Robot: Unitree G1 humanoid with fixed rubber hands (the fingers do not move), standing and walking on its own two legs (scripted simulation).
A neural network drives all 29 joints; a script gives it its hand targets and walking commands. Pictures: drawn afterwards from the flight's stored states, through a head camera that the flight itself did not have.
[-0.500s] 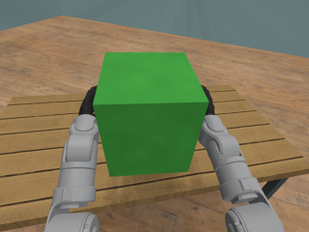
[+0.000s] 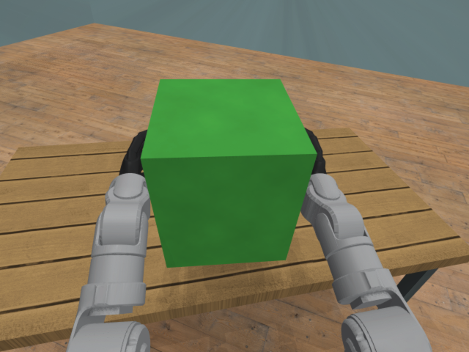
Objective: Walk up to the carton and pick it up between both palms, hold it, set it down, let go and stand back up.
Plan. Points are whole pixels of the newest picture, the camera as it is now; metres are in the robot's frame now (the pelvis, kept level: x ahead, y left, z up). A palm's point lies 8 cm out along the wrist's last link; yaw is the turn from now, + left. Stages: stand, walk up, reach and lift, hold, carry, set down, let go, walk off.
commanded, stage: hold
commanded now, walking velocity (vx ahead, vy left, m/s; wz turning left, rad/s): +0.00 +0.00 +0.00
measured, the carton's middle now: (224, 171) +0.37 +0.02 +0.17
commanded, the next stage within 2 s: none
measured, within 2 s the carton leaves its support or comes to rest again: neither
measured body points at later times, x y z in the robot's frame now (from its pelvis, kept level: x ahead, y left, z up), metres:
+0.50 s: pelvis +0.00 +0.00 +0.00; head -0.05 +0.02 +0.45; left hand +0.37 +0.17 +0.17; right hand +0.37 -0.13 +0.18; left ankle +0.06 +0.12 -0.75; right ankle -0.03 -0.09 -0.75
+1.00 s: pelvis +0.00 +0.00 +0.00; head -0.05 +0.03 +0.45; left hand +0.37 +0.17 +0.17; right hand +0.37 -0.13 +0.18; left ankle +0.06 +0.12 -0.75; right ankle -0.03 -0.09 -0.75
